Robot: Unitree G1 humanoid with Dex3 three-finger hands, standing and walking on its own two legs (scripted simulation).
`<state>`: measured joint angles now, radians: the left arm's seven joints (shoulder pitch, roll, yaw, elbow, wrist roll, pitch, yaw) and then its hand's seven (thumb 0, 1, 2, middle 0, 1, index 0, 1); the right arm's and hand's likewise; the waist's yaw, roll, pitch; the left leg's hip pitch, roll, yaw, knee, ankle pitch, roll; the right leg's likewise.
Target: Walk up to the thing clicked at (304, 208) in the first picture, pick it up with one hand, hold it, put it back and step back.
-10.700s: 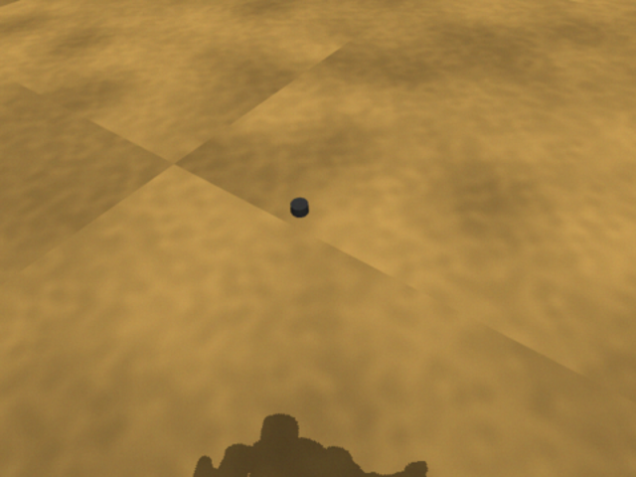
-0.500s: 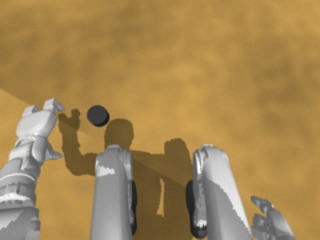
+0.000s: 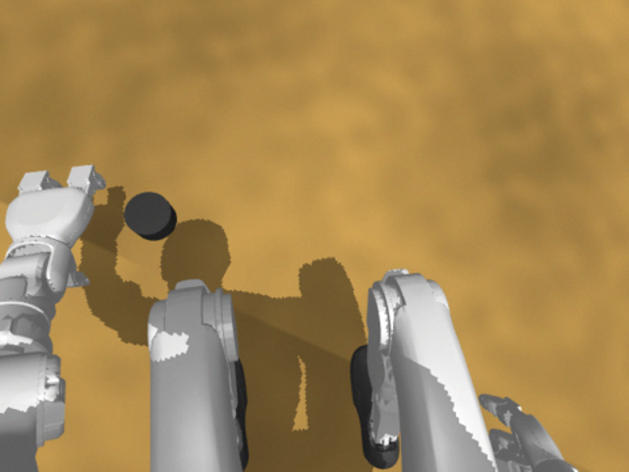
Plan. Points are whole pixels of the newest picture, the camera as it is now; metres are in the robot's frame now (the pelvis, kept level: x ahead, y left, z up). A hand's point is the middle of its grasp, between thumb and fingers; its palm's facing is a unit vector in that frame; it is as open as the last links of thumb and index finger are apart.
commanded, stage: rise first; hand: left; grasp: from above
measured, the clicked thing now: (151, 216) +0.47 +0.29 -0.33
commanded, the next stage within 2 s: approach in 0.74 s
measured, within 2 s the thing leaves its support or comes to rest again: neither
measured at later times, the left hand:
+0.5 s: hand (94, 232) +0.41 +0.33 -0.19, palm faces -0.44 -0.10 -0.89, open 14.2 cm
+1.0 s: hand (109, 231) +0.42 +0.32 -0.21, palm faces -0.46 -0.08 -0.88, open 14.2 cm
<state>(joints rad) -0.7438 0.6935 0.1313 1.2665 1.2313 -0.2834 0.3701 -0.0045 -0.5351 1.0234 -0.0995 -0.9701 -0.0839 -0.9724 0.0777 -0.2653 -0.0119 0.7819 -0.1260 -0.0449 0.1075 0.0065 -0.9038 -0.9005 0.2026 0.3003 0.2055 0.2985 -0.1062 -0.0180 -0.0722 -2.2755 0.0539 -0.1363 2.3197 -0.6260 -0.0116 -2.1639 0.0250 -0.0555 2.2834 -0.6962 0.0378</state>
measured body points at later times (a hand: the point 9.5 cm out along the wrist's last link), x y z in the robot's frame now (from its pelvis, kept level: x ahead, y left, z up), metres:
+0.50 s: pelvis +0.01 +0.00 -0.02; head +0.24 +0.06 +0.36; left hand +0.43 +0.33 -0.14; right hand +0.10 -0.28 -0.14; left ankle +0.09 +0.13 -0.32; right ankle +0.10 -0.13 -0.32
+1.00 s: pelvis +0.01 +0.00 -0.03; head +0.24 +0.07 +0.34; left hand +0.44 +0.32 -0.16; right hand +0.09 -0.28 -0.15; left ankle +0.09 +0.13 -0.32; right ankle +0.10 -0.13 -0.32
